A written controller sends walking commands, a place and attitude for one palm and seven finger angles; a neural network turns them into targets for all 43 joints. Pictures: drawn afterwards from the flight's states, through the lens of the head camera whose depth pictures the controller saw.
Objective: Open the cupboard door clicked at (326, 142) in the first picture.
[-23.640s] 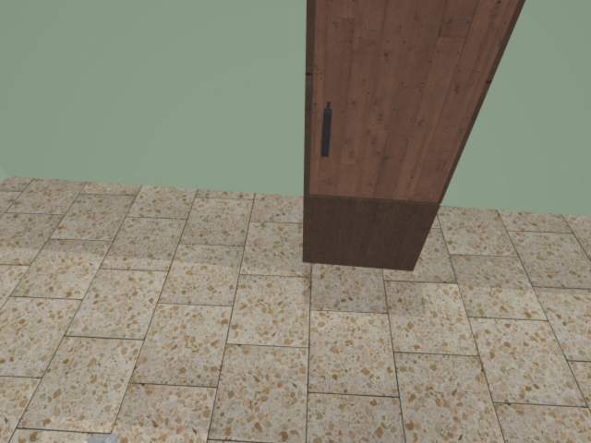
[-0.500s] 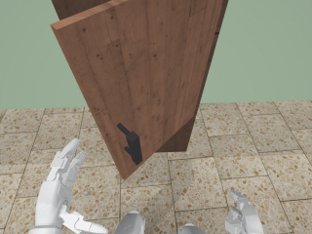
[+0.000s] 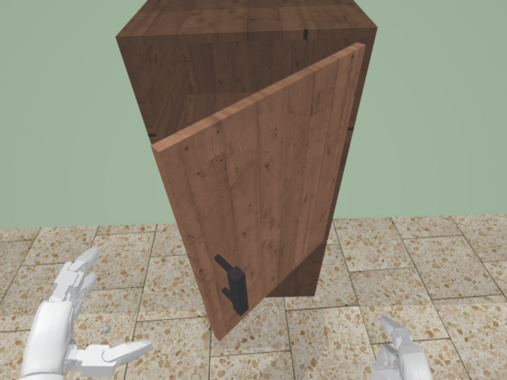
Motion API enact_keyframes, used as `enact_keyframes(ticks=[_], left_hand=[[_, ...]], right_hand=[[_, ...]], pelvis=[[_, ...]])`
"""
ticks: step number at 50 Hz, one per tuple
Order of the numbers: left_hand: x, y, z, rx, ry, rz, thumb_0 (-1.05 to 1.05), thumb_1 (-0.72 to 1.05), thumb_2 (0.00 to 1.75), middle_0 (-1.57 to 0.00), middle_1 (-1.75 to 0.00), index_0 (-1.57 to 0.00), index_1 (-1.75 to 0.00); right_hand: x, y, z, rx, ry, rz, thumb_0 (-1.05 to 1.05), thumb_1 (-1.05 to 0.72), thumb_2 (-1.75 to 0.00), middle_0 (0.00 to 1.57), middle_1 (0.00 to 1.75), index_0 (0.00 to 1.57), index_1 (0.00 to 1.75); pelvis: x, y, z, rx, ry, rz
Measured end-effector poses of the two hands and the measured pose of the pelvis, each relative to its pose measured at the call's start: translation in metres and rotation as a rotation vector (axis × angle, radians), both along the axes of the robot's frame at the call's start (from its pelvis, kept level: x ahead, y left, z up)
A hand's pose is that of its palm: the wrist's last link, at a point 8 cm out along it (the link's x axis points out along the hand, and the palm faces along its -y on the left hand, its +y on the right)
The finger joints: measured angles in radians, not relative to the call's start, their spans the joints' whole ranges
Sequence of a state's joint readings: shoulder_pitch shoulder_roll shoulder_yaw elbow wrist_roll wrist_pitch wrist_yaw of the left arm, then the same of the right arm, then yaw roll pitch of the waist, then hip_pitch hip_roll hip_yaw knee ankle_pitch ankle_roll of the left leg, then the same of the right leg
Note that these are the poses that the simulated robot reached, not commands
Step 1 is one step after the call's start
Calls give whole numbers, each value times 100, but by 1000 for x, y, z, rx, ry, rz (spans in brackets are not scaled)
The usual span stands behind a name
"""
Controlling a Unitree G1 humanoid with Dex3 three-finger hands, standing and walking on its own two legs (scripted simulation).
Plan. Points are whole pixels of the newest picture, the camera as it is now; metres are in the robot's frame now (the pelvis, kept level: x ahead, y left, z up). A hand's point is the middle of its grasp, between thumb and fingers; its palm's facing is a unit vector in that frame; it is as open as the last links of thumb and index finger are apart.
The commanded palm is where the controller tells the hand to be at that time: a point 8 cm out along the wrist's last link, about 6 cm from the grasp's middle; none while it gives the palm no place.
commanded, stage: draw the hand back to the body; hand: left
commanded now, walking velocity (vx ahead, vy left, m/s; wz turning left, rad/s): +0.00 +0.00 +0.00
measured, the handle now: (231, 285) +0.31 +0.08 -0.05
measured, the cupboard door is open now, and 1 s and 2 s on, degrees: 43 43 43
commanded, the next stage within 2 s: step back with the hand held close in 0.78 s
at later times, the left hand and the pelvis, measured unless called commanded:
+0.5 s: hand (37, 261) +0.20 +0.26 +0.19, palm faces +0.46 -0.79 -0.41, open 8.2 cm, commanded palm +0.15 +0.29 +0.20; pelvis +0.01 +0.00 +0.03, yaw -1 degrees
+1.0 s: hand (46, 266) +0.19 +0.24 +0.19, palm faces +0.43 -0.79 -0.43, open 7.5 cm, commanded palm +0.14 +0.28 +0.20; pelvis +0.00 -0.02 +0.03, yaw -1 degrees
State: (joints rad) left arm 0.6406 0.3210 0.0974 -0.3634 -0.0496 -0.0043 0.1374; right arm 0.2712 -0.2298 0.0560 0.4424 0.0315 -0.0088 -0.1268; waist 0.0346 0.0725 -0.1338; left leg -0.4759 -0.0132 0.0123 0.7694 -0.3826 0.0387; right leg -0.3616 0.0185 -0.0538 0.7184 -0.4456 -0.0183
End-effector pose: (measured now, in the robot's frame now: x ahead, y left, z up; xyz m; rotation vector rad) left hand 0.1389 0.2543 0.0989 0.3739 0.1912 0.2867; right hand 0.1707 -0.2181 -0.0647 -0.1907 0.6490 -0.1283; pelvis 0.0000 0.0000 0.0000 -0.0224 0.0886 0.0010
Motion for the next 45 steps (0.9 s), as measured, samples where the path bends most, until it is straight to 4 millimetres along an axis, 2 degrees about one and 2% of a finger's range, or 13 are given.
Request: enact_keyframes(ticks=[10, 23, 33, 45], left_hand=[[11, 21, 46, 58, -130, 55, 0, 25, 62, -19, -30, -18, -30], [16, 39, 108, 166, -326, 93, 1, 69, 81, -20, -30, -20, -30], [14, 28, 92, 111, -274, 84, 2, 86, 89, -21, -30, -20, -30], [9, 23, 100, 129, -300, 81, 2, 89, 90, -21, -30, -21, -30]], right_hand=[[12, 6, 14, 6, -10, 47, 1, -90, -90, 20, 30, 20, 30], [14, -4, 21, 6, -9, 56, 1, -90, -90, 20, 30, 20, 30], [2, -15, 18, -1, 25, 35, 1, -90, -90, 20, 30, 20, 30], [-2, -22, 17, 2, 17, 28, 1, -90, -90, 20, 30, 20, 30]], pelvis=[[8, 1, 17, 8, -75, -3], [7, -3, 27, 14, -125, -14], [3, -9, 29, 16, -142, -20], [-2, -15, 30, 16, -157, -21]])
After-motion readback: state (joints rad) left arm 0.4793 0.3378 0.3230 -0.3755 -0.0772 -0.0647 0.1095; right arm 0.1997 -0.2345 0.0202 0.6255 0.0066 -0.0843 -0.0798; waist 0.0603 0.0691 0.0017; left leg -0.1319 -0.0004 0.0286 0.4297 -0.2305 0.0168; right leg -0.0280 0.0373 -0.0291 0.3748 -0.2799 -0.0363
